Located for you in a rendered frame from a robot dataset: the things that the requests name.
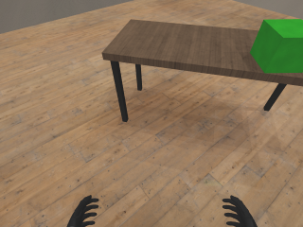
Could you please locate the left robot hand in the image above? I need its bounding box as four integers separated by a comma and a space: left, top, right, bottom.
66, 195, 99, 227

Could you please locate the carton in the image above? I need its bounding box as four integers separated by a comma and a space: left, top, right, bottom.
250, 19, 303, 74

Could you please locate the right robot hand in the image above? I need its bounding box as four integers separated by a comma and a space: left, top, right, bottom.
222, 195, 258, 227

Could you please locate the table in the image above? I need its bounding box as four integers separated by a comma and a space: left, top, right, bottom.
101, 19, 303, 122

